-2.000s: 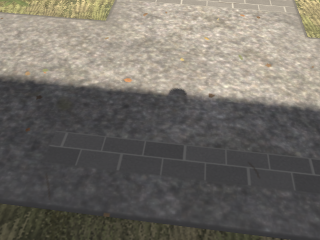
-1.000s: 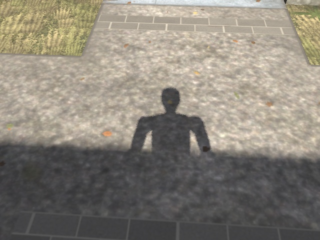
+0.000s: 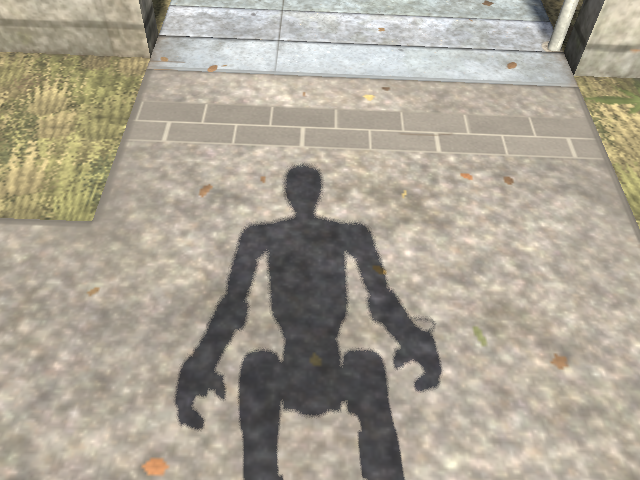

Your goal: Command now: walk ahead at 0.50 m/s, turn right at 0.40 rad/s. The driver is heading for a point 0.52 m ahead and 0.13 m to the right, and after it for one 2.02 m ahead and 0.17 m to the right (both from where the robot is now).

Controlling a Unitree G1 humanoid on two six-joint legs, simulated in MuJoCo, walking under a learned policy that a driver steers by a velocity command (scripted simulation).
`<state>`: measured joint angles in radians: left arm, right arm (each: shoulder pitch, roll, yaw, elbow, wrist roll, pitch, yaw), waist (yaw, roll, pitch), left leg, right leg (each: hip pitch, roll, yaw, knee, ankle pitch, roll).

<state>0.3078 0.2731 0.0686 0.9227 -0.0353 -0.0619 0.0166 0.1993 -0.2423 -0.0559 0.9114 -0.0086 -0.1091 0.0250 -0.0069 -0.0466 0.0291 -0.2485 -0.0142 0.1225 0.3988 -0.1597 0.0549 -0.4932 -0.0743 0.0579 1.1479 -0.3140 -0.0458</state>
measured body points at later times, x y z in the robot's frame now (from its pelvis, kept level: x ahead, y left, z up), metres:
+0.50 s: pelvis +0.26 -0.08 -0.02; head +0.29 -0.09 +0.43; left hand +0.46 +0.15 -0.12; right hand +0.27 -0.37 -0.14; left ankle +0.16 +0.10 -0.64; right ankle +0.31 -0.16 -0.74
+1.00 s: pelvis +0.56 -0.11 -0.02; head +0.59 -0.12 +0.42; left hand +0.66 +0.15 -0.15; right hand +0.67 -0.40 -0.12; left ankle +0.68 -0.06 -0.74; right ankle +0.33 -0.17 -0.69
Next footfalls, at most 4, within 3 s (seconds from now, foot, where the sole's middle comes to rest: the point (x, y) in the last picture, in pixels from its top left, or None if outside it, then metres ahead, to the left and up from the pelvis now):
0.40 right None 0.35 -0.17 -0.78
0.96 left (349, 379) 0.72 -0.07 -0.78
1.42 right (435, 294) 0.96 -0.30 -0.78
1.92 left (319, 228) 1.17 0.00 -0.78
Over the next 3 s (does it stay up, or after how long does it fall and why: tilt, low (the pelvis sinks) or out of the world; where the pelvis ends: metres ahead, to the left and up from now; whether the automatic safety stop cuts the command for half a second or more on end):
stays up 1.43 -0.10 -0.01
